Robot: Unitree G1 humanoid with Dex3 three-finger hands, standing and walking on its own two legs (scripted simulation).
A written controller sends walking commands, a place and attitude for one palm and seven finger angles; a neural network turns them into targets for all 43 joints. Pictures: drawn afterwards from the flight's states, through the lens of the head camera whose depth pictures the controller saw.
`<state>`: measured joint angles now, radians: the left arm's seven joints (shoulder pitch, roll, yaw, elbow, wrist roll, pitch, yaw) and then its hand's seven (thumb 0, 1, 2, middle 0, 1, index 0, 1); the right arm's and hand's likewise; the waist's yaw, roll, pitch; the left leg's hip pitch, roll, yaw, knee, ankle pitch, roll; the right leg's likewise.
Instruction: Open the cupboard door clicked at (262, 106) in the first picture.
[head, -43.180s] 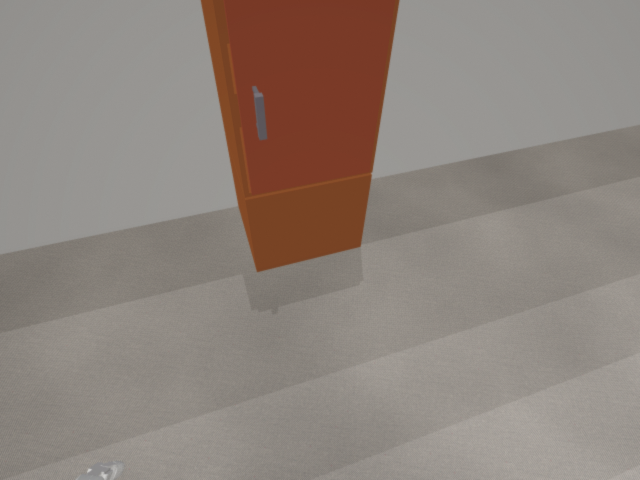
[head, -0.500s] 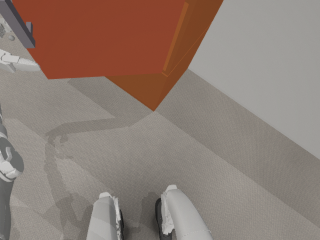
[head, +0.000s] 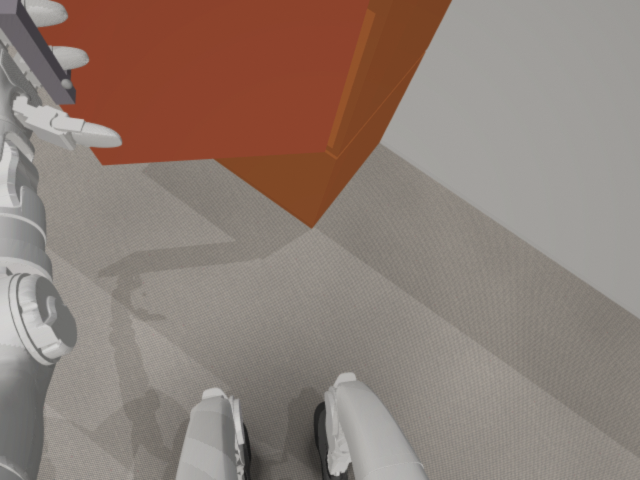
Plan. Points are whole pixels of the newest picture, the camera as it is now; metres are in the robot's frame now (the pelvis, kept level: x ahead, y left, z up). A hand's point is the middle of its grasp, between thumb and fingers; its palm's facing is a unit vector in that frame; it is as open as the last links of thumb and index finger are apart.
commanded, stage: slide the fingers in behind the handle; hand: left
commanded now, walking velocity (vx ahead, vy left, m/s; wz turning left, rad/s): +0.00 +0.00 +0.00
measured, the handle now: (40, 42) +0.60 +0.25 +0.07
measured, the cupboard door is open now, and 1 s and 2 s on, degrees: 44 44 69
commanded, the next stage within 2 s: close the thumb around the handle in 0.36 s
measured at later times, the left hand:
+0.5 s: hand (56, 86) +0.54 +0.23 +0.06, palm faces +0.06 -1.00 -0.02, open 14.0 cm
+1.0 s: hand (61, 84) +0.54 +0.22 +0.07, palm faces +0.06 -1.00 -0.02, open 6.9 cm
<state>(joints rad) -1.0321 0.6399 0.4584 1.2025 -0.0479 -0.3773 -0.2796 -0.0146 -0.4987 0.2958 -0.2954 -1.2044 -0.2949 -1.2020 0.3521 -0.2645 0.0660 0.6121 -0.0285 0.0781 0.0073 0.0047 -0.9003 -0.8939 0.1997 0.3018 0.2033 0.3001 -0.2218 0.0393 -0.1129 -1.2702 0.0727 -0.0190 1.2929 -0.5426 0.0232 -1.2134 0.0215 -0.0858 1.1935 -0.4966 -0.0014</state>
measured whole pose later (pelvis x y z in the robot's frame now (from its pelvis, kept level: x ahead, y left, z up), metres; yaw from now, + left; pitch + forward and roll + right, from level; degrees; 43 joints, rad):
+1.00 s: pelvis +0.00 +0.00 +0.00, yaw +0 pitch +29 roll -5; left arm -1.02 0.62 0.45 1.22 -0.05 -0.40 -0.26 0.00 0.53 0.74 -0.37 -1.31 -0.35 -1.31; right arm 0.36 -0.26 0.07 0.63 -0.03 0.08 0.01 0.01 -0.90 -0.89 0.20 0.30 0.20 0.30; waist -0.21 0.04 -0.12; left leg -1.25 0.07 -0.02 1.28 -0.54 0.03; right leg -1.20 0.02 -0.08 1.18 -0.49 0.00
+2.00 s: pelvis +0.01 -0.01 +0.03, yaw +2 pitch +21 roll -1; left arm -0.32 0.06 0.16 0.55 -0.04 -0.46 0.28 -0.01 0.72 0.79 -0.36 -1.34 -0.35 -1.31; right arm 0.23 -0.21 -0.01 0.55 -0.05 0.06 0.05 0.01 -0.90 -0.89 0.20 0.30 0.20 0.30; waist -0.05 0.02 -0.17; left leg -1.00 0.04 0.03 1.16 -0.53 0.01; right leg -0.99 0.00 -0.04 1.13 -0.51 0.00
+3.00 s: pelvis +0.01 -0.04 +0.03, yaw +5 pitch +18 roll +1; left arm -0.08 -0.10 -0.13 0.41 0.10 -0.47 0.58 0.00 -0.36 0.35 -0.30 -1.15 -0.29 -1.15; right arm 0.19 -0.19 -0.03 0.63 -0.09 -0.03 0.02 0.01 -0.90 -0.89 0.20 0.30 0.20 0.30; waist -0.01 0.02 -0.17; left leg -0.95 0.02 -0.02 1.13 -0.50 -0.04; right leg -0.93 -0.02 -0.09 1.16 -0.53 -0.06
